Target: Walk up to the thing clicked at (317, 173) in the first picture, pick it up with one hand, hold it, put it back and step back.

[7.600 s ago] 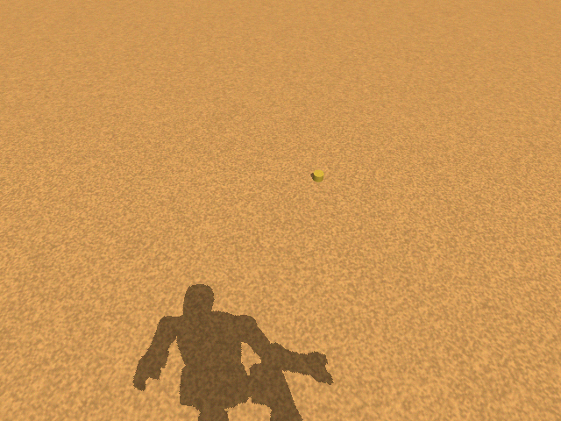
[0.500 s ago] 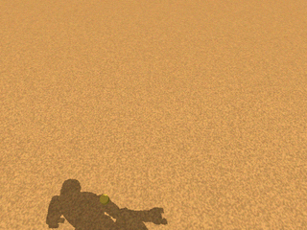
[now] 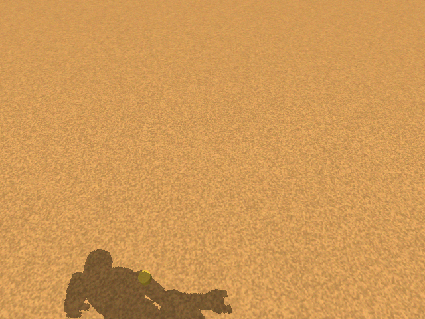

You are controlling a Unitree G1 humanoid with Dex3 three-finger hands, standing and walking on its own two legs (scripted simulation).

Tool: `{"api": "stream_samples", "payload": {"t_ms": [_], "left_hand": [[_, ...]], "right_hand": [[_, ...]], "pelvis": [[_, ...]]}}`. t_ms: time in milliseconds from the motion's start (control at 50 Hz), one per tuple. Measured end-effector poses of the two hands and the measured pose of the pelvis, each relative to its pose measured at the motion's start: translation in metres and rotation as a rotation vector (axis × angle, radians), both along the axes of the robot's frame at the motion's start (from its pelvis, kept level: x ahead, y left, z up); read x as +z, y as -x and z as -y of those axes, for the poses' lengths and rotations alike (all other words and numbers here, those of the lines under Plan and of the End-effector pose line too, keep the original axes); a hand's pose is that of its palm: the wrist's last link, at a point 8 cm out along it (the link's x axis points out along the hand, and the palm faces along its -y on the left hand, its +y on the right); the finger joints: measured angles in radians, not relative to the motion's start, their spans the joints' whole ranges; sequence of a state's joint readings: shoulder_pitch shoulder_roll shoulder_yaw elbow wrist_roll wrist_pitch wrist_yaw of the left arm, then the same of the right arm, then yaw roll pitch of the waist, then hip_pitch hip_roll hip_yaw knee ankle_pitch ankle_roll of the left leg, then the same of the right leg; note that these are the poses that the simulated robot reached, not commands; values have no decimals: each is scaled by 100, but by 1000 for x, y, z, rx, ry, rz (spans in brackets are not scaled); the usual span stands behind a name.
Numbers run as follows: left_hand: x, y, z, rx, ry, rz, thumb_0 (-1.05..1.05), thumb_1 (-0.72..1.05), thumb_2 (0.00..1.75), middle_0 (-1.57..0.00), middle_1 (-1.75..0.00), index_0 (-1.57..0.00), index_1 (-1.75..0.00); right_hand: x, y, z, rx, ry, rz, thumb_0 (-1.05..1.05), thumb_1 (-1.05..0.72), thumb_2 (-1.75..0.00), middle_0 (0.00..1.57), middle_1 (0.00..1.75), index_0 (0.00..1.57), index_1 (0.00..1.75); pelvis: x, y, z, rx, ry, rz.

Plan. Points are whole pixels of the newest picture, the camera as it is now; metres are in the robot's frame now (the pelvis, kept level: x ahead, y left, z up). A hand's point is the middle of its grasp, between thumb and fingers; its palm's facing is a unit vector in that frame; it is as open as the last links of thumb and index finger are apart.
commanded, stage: stand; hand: left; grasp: from above
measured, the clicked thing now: (145, 277) +0.41 +0.29 -0.76
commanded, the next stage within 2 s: rise first in 0.68 s
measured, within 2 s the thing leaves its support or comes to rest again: neither
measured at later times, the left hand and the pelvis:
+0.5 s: hand out of the picture +0.06 +0.25 -0.16, palm faces -0.03 -0.94 -0.35, open 7.4 cm; pelvis -0.01 +0.00 +0.00, yaw +0 degrees
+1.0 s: hand out of the picture +0.13 +0.25 -0.17, palm faces -0.02 -0.94 -0.35, open 8.6 cm; pelvis -0.02 +0.00 -0.02, yaw +0 degrees
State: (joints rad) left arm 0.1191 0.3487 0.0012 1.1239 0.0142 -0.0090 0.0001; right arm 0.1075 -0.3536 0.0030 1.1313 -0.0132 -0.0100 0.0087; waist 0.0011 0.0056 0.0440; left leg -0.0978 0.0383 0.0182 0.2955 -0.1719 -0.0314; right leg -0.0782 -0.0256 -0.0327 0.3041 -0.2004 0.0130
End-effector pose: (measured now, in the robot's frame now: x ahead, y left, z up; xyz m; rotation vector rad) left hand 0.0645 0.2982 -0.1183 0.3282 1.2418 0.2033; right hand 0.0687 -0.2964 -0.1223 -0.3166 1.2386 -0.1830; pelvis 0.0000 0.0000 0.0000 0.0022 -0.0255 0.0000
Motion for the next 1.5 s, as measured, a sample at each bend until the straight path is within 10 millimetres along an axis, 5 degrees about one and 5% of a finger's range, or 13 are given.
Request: {"api": "stream_samples", "payload": {"t_ms": [840,980,1060,1260,1500], "left_hand": [[0,-1,2,9,5,52,0,88,91,-20,-32,-20,-33],[-11,-53,2,-29,16,126,0,60,90,-20,-57,-20,-58],[-14,-68,-1,-71,-11,143,0,34,90,-19,-75,-20,-74],[-40,-57,-9,-114,-64,92,0,-28,92,-16,-95,-17,-96],[-65,-51,-12,-188,-116,96,-1,-50,98,-14,-100,-13,-102]], "right_hand": [[2,10,-2,-25,2,44,1,-91,-90,20,30,20,30],[-4,3,-26,-18,-32,155,1,-91,-90,20,30,20,30],[-10,4,-38,-36,-58,183,1,-90,-89,20,30,20,30],[-26,-17,-52,-11,-66,277,1,-89,-89,20,30,20,30],[-50,-61,-63,55,-54,391,1,-89,-89,20,30,20,30]], "pelvis": [[-2,9,-1,2,2,-11],[-15,24,-2,3,4,-105],[-23,24,-5,-5,4,-140],[-51,22,-14,-6,13,-224],[-87,20,-18,-2,31,-314]]}}
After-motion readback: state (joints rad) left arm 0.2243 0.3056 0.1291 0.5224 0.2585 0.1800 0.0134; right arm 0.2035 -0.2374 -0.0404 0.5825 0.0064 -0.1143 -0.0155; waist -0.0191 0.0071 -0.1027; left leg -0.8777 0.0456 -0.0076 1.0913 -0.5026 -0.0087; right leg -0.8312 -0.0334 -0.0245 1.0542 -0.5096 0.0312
